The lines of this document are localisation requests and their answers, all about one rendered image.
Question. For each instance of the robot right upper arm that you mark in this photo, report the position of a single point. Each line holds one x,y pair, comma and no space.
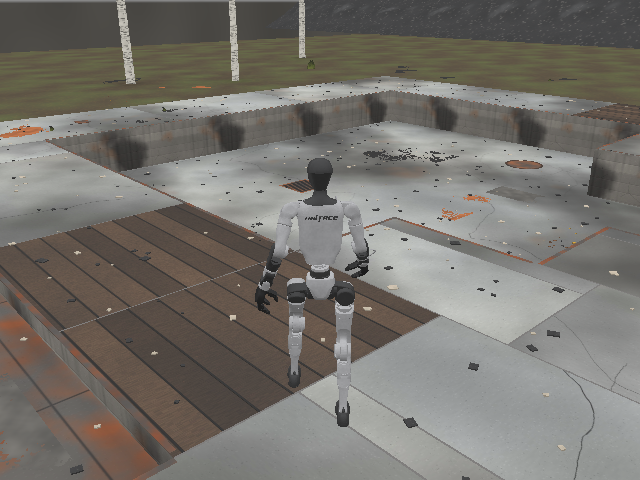
352,212

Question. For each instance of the left robot forearm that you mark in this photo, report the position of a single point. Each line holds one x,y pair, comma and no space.
270,270

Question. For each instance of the robot right shin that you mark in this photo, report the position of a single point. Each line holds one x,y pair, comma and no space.
344,379

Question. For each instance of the left robot foot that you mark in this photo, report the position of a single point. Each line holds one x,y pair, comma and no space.
294,380

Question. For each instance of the right robot hand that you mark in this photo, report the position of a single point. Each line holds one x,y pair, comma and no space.
354,265

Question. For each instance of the right robot forearm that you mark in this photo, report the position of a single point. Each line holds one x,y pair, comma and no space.
363,258

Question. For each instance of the robot left upper arm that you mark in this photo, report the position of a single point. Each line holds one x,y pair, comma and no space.
288,212

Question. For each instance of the left robot hand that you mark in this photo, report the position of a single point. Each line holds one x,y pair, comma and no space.
260,299

